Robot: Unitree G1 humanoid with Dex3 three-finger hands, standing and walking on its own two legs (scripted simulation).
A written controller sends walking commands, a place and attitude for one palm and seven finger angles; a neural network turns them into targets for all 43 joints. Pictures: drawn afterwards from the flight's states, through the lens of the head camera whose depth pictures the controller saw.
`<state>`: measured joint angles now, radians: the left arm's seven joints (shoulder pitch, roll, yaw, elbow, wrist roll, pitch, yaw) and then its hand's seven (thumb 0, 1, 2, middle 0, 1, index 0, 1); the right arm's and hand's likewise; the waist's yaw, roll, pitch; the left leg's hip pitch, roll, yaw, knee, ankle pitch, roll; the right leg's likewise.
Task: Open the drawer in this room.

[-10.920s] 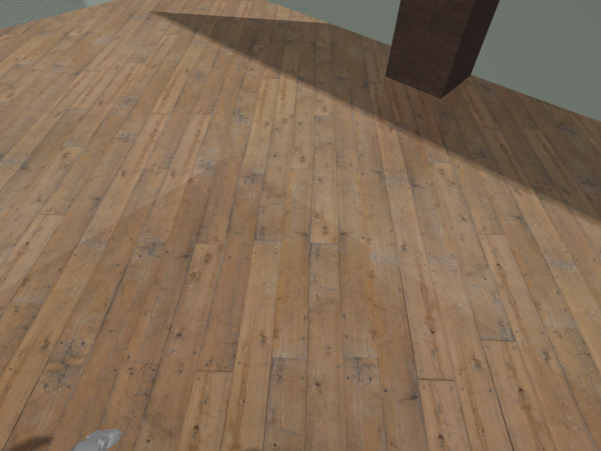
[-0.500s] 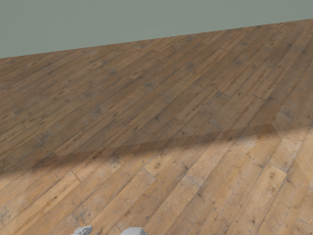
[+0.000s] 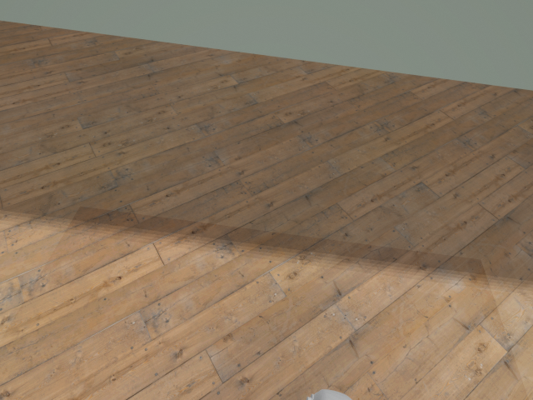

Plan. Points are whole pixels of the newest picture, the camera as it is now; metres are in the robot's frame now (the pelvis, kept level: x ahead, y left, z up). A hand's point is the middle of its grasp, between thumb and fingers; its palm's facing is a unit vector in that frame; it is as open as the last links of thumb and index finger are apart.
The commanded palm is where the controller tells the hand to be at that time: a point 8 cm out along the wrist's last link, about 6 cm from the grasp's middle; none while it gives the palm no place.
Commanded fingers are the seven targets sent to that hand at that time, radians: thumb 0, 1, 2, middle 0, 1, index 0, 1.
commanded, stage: turn or walk to find it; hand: left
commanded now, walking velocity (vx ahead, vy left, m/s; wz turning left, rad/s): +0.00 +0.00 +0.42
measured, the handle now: out of the picture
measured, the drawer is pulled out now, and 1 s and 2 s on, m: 0.00 0.00 0.00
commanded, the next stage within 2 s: none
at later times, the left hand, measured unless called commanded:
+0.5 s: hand out of the picture +0.03 +0.16 -0.14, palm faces +0.22 -0.94 -0.27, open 7.3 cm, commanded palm none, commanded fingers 0.00 0.90 0.90 -0.20 -0.30 -0.20 -0.30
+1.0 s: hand out of the picture -0.10 +0.22 -0.17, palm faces +0.46 -0.86 -0.24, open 7.3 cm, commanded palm none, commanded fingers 0.00 0.90 0.90 -0.20 -0.30 -0.20 -0.30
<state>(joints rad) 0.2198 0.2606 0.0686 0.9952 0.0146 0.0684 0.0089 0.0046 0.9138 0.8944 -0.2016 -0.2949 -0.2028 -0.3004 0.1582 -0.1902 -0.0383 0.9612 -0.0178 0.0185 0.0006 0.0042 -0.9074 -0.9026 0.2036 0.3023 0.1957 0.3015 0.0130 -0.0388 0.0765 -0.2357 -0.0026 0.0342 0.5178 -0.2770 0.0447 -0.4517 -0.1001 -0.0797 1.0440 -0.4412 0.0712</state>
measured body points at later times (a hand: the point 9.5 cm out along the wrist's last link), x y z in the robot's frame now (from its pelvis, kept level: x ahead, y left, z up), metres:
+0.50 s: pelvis -0.03 -0.05 +0.00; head +0.01 -0.07 +0.45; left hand +0.02 +0.21 -0.12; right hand +0.05 -0.29 -0.16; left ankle -0.07 +0.09 -0.65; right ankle +0.00 -0.14 -0.74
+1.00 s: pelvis -0.06 +0.00 +0.00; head -0.03 +0.04 +0.45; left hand -0.12 +0.27 -0.15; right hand +0.13 -0.18 -0.13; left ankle -0.11 +0.08 -0.74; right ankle -0.01 -0.14 -0.67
